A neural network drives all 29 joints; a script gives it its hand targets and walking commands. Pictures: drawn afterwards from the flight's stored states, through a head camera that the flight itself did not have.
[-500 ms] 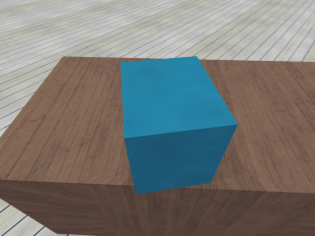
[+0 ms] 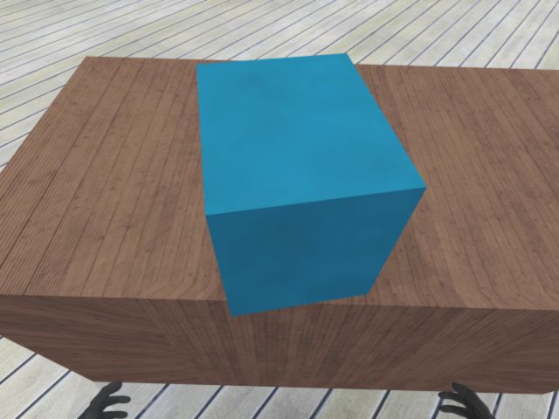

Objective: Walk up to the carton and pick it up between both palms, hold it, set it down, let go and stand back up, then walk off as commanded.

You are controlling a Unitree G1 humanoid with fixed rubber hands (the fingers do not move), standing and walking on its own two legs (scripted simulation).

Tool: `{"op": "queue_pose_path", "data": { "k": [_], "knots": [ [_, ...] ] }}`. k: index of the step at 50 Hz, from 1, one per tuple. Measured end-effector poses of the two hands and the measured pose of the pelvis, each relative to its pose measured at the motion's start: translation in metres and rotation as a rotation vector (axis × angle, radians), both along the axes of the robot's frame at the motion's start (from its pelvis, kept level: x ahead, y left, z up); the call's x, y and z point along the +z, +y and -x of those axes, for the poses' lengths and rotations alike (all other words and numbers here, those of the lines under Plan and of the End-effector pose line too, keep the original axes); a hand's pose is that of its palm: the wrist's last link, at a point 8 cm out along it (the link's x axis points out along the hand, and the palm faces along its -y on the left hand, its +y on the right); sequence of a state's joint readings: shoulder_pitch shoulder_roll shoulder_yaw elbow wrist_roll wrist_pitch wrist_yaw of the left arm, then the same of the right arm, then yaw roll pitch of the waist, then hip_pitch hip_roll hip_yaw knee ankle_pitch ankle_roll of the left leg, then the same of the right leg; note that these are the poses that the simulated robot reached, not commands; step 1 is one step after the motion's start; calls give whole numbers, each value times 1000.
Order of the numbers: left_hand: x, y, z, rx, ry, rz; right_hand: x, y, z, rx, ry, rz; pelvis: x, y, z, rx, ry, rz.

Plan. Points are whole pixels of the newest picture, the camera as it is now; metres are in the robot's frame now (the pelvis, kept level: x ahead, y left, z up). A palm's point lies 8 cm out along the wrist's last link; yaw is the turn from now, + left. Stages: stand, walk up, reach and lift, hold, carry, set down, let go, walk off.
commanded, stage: reach and lift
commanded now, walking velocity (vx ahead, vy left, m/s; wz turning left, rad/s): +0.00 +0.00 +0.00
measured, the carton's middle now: (288, 187) +0.45 +0.01 +0.07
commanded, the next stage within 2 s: none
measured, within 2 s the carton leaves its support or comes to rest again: neither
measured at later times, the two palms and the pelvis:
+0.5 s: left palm out of the picture +0.12 +0.25 -0.04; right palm out of the picture +0.12 -0.29 -0.05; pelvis -0.02 -0.04 +0.01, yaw -1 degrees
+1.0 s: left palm (118, 417) +0.15 +0.21 +0.01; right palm out of the picture +0.13 -0.29 +0.00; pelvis -0.01 -0.02 +0.02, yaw -3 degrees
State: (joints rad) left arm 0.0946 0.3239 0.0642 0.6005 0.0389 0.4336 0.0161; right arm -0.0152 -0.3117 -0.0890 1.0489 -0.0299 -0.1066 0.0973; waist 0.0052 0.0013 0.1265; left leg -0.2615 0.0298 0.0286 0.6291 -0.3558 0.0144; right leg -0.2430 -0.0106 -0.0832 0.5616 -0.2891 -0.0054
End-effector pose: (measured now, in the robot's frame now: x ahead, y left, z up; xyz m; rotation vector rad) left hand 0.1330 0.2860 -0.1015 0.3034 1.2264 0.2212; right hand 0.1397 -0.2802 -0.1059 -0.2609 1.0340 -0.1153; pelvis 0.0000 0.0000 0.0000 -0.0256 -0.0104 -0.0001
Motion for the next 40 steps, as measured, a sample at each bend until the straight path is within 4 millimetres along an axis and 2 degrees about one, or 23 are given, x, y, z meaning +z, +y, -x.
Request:
{"op": "queue_pose_path", "data": {
  "k": [5,10,17,25,32,40],
  "knots": [
    [21,-34,-29,-31,-138,37,15,-1,-11,42,-94,-14,2,-11,3,-9,-39,3],
    [35,-54,-30,-15,-196,62,32,-12,-8,61,-127,5,9,-22,5,-7,-65,-15],
    [44,-46,-8,28,-209,25,44,-24,7,45,-152,20,12,-33,12,-9,-75,-29],
    [61,-41,10,49,-279,5,52,-8,20,35,-189,-44,15,-36,18,-14,-64,-33],
    [72,-55,9,40,-353,48,65,7,15,30,-250,-89,17,-30,19,-24,-53,-31],
    [87,-69,-3,27,-460,73,84,3,7,17,-320,-104,19,-21,16,-41,-42,-26]
  ]
}}
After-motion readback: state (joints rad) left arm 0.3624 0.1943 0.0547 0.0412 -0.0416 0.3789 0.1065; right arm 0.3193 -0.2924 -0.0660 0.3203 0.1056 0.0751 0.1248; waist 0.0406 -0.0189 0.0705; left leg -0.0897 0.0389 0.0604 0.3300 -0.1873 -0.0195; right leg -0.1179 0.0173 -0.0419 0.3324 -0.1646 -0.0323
